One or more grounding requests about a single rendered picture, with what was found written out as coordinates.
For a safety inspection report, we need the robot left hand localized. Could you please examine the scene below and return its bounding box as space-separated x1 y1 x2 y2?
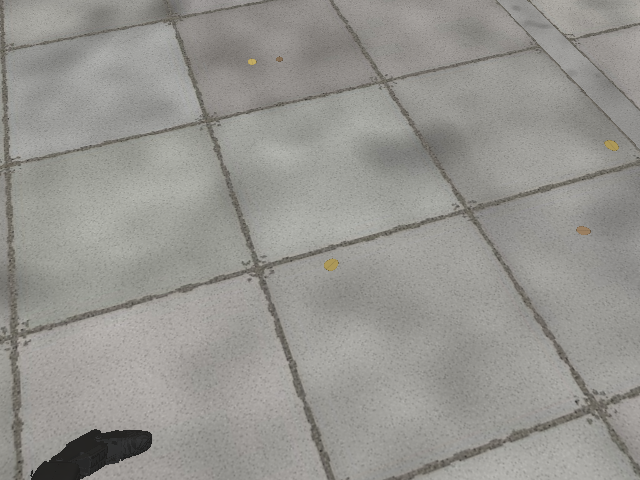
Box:
30 429 152 480

